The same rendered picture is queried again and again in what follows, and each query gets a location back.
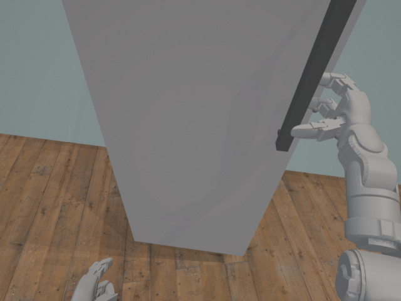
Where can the right robot upper arm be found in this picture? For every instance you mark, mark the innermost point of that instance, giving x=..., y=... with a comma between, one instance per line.
x=368, y=276

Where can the handle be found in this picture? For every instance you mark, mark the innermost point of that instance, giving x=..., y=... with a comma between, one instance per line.
x=330, y=31

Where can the robot left hand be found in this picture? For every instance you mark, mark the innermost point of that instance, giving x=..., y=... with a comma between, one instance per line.
x=88, y=288

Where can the robot right hand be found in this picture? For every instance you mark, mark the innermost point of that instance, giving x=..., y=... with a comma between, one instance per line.
x=354, y=108

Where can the right robot forearm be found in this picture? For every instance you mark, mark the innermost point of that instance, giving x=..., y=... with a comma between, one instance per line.
x=372, y=195

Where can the fridge door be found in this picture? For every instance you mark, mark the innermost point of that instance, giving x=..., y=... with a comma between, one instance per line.
x=189, y=96

